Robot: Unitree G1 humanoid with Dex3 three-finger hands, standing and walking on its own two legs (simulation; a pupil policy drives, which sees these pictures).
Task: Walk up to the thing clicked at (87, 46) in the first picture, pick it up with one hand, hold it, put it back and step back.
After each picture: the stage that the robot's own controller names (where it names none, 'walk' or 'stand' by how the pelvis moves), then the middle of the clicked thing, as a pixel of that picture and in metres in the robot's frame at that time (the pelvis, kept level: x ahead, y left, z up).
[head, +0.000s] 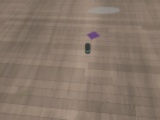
stand; (87, 48) +1.30 -0.06 -0.72
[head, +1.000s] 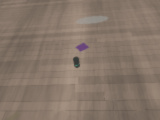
walk; (76, 62) +1.16 +0.19 -0.70
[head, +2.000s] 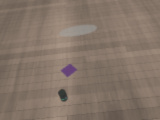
walk; (63, 95) +0.68 +0.28 -0.71
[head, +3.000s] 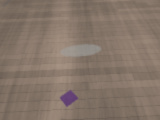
walk; out of the picture +0.41 +0.21 -0.71
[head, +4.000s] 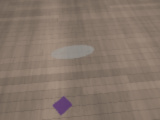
stand; out of the picture +0.30 +0.22 -0.71
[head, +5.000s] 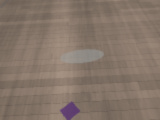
stand; out of the picture +0.27 +0.20 -0.71
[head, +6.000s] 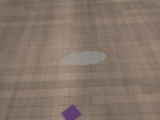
stand; out of the picture +0.24 +0.20 -0.72
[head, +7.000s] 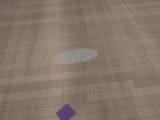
stand; out of the picture +0.22 +0.22 -0.72
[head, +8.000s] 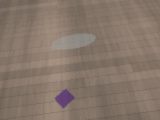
stand; out of the picture +0.26 +0.24 -0.71
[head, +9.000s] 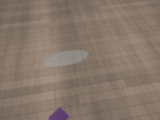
stand; out of the picture +0.20 +0.23 -0.72
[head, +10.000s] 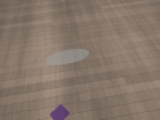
stand; out of the picture +0.23 +0.25 -0.72
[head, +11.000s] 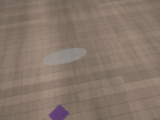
stand; out of the picture +0.21 +0.25 -0.72
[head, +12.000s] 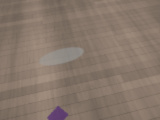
stand; out of the picture +0.18 +0.23 -0.71
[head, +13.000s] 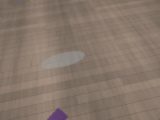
stand; out of the picture +0.21 +0.26 -0.72
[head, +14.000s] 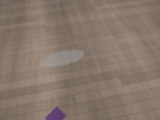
stand; out of the picture +0.20 +0.25 -0.72
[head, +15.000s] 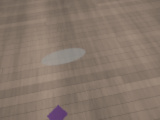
stand; out of the picture +0.20 +0.25 -0.72
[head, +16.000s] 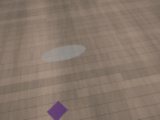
stand; out of the picture +0.22 +0.25 -0.72
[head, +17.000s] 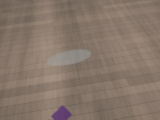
stand; out of the picture +0.21 +0.24 -0.72
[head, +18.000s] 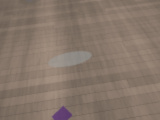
stand; out of the picture +0.23 +0.25 -0.72
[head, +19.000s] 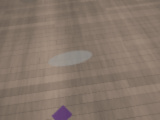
go down; out of the picture +0.23 +0.24 -0.72
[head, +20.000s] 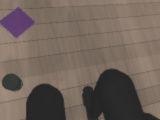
go down; (13, 83) +0.37 +0.21 -0.33
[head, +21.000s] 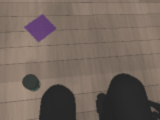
approach; (32, 83) +0.37 +0.20 -0.33
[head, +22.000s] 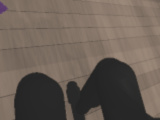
close in; out of the picture +0.38 +0.21 -0.24
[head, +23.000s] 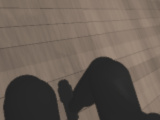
close; out of the picture +0.37 +0.23 -0.24
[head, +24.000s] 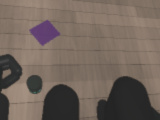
lift; (34, 85) +0.37 +0.19 -0.31
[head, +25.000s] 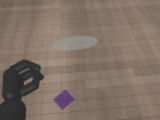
go down; out of the picture +0.29 +0.21 -0.64
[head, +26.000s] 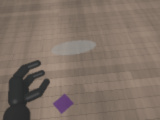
go down; out of the picture +0.28 +0.22 -0.68
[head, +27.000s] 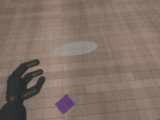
stand; out of the picture +0.28 +0.21 -0.68
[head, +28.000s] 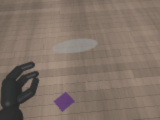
stand; out of the picture +0.29 +0.22 -0.67
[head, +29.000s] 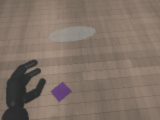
stand; out of the picture +0.29 +0.22 -0.64
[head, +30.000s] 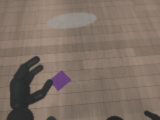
close; out of the picture +0.31 +0.21 -0.58
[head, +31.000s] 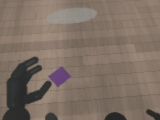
close; (51, 119) +0.31 +0.21 -0.56
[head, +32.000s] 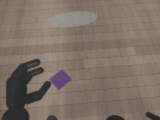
close; out of the picture +0.31 +0.21 -0.57
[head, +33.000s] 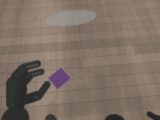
close; out of the picture +0.31 +0.21 -0.57
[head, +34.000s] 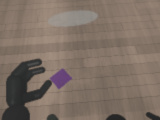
close; out of the picture +0.31 +0.21 -0.57
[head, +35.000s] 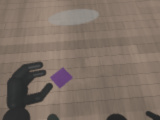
close; out of the picture +0.31 +0.21 -0.57
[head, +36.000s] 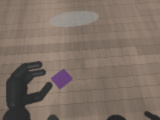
close; out of the picture +0.31 +0.21 -0.57
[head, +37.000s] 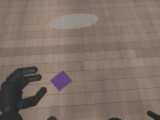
close; out of the picture +0.31 +0.21 -0.59
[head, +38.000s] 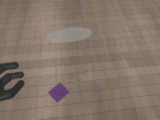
stand; out of the picture +0.29 +0.21 -0.65
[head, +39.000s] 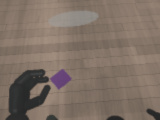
close; out of the picture +0.31 +0.22 -0.58
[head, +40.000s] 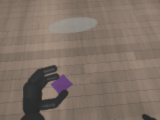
close; out of the picture +0.30 +0.21 -0.59
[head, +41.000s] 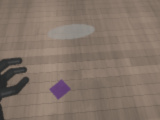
stand; out of the picture +0.29 +0.21 -0.64
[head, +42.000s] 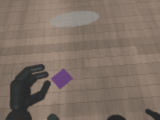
hold; out of the picture +0.32 +0.22 -0.57
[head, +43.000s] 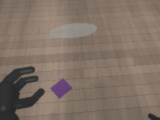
hold; out of the picture +0.30 +0.21 -0.61
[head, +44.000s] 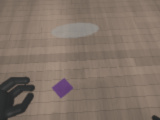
close; out of the picture +0.29 +0.21 -0.63
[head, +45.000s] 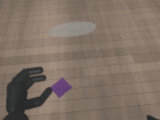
close; out of the picture +0.30 +0.22 -0.61
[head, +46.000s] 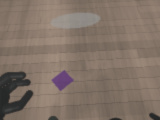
hold; out of the picture +0.30 +0.21 -0.59
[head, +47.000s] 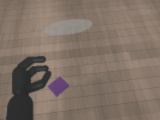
stand; out of the picture +0.30 +0.22 -0.61
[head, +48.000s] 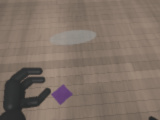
hold; out of the picture +0.29 +0.20 -0.63
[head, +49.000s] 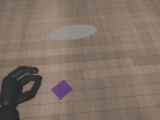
close; out of the picture +0.30 +0.22 -0.64
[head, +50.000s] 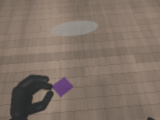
close; out of the picture +0.30 +0.21 -0.61
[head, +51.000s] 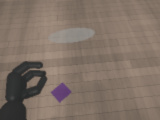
close; out of the picture +0.30 +0.21 -0.65
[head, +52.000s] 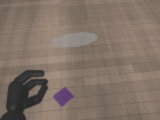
close; out of the picture +0.29 +0.21 -0.65
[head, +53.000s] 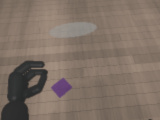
close; out of the picture +0.30 +0.21 -0.62
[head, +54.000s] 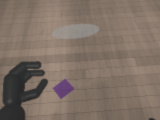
close; out of the picture +0.30 +0.21 -0.61
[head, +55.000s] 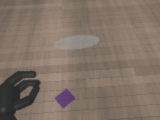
close; out of the picture +0.29 +0.21 -0.66
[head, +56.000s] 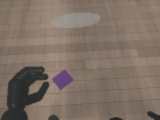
close; out of the picture +0.31 +0.21 -0.58
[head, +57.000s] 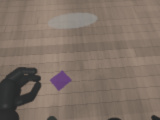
close; out of the picture +0.30 +0.21 -0.59
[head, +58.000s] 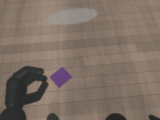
close; (53, 119) +0.31 +0.21 -0.57
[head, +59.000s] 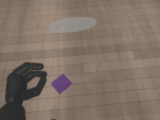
close; out of the picture +0.30 +0.21 -0.61
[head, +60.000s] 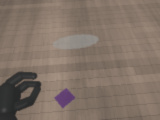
close; out of the picture +0.29 +0.20 -0.65
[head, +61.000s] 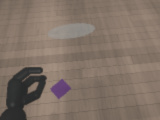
close; out of the picture +0.30 +0.22 -0.63
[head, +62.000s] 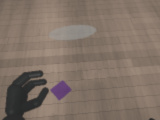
close; out of the picture +0.30 +0.21 -0.63
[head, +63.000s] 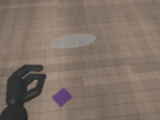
close; out of the picture +0.29 +0.22 -0.65
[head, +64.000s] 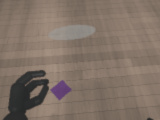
close; out of the picture +0.29 +0.21 -0.64
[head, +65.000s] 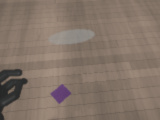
stand; out of the picture +0.29 +0.22 -0.66
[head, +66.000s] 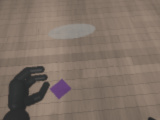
hold; out of the picture +0.30 +0.22 -0.62
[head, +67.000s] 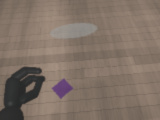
close; out of the picture +0.30 +0.21 -0.63
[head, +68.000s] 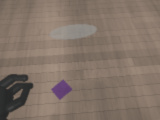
hold; out of the picture +0.29 +0.21 -0.63
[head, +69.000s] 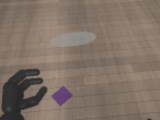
close; out of the picture +0.29 +0.21 -0.63
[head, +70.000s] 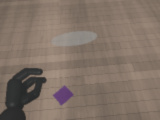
close; out of the picture +0.29 +0.22 -0.66
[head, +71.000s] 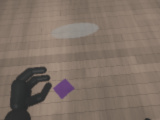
hold; out of the picture +0.30 +0.21 -0.61
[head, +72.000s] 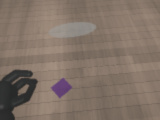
close; out of the picture +0.30 +0.21 -0.62
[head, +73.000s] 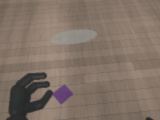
hold; out of the picture +0.29 +0.21 -0.63
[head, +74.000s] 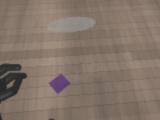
hold; out of the picture +0.30 +0.21 -0.62
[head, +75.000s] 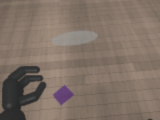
hold; out of the picture +0.30 +0.21 -0.63
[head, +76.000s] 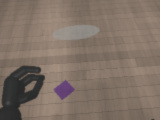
close; out of the picture +0.30 +0.21 -0.63
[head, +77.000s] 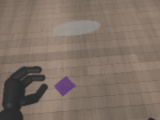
close; out of the picture +0.31 +0.21 -0.60
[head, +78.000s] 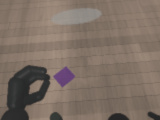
close; (56, 119) +0.32 +0.21 -0.56
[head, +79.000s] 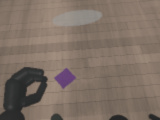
close; out of the picture +0.31 +0.21 -0.57
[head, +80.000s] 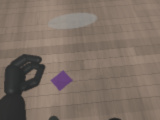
close; out of the picture +0.31 +0.21 -0.60
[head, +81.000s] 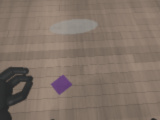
close; out of the picture +0.31 +0.20 -0.62
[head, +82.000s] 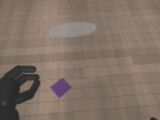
close; out of the picture +0.30 +0.21 -0.62
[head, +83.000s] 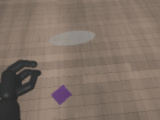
close; out of the picture +0.29 +0.21 -0.65
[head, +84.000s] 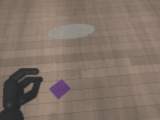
close; out of the picture +0.30 +0.21 -0.64
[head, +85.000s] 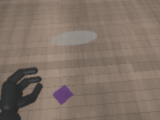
close; out of the picture +0.29 +0.21 -0.65
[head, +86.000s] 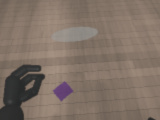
close; out of the picture +0.30 +0.21 -0.65
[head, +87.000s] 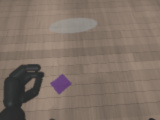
close; out of the picture +0.30 +0.21 -0.62
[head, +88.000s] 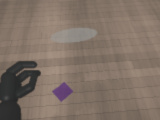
close; out of the picture +0.30 +0.21 -0.65
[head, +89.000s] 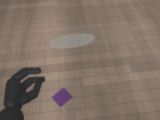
close; out of the picture +0.29 +0.21 -0.66
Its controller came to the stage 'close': yes
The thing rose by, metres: 0.00
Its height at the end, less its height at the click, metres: +0.00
